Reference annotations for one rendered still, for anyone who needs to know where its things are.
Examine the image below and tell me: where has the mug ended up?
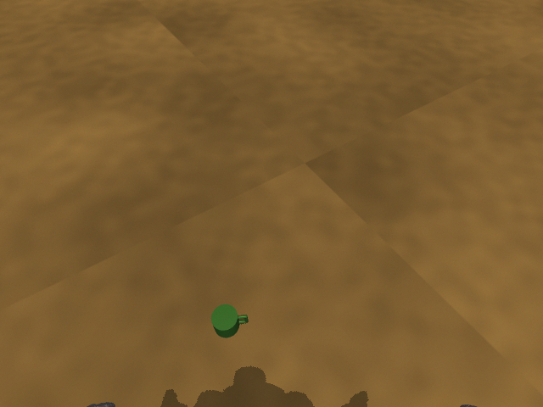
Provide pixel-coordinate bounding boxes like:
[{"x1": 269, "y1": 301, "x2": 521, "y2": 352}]
[{"x1": 211, "y1": 304, "x2": 248, "y2": 337}]

